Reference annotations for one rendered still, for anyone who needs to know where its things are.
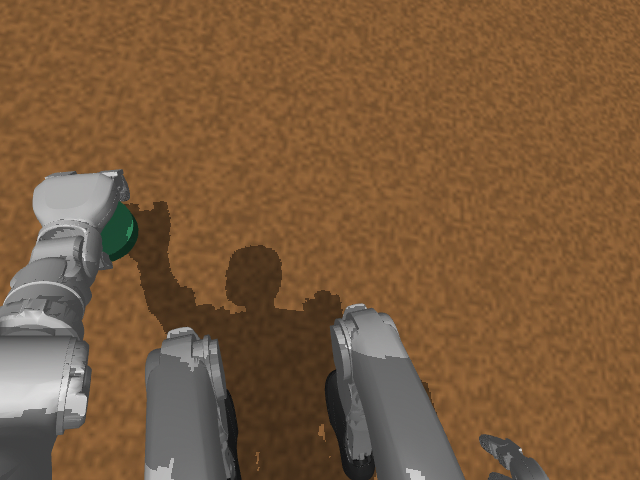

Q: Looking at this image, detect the left robot arm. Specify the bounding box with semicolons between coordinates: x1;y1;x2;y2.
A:
0;220;102;480

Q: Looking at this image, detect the right robot hand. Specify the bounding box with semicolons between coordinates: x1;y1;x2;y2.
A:
479;434;550;480

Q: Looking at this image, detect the right robot foot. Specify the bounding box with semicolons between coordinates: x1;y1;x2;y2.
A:
325;370;375;480

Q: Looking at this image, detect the left robot foot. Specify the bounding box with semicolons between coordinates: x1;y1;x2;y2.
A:
224;388;242;480

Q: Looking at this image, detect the left robot hand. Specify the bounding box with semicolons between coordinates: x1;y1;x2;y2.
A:
32;169;130;270

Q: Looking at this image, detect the tin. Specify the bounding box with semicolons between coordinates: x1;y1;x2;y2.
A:
100;201;138;262

